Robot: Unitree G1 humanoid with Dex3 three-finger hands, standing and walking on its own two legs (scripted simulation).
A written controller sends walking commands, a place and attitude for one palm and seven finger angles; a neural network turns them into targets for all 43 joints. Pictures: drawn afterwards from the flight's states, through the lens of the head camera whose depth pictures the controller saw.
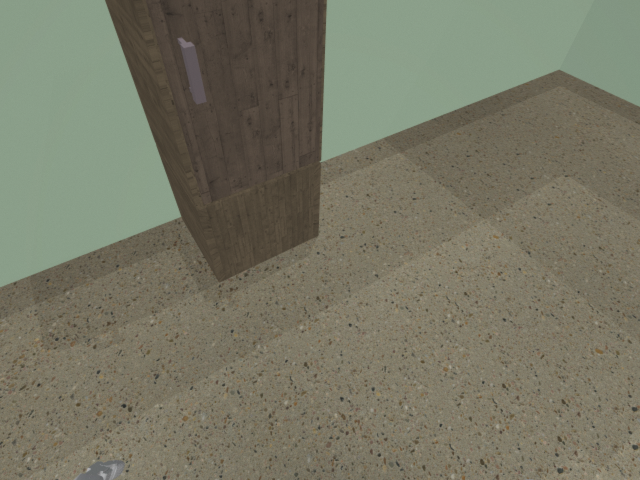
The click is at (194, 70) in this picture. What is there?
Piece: cupboard door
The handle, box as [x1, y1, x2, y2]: [177, 37, 206, 103]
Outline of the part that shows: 177,38 181,47 190,84 189,88 192,93 193,99 196,103 206,101 194,45 191,42 186,42 181,37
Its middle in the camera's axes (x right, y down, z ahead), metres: -0.29 -0.37 +0.85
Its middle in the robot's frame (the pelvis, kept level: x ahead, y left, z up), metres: +0.88 +0.34 +0.07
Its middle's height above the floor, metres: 0.83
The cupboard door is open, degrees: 0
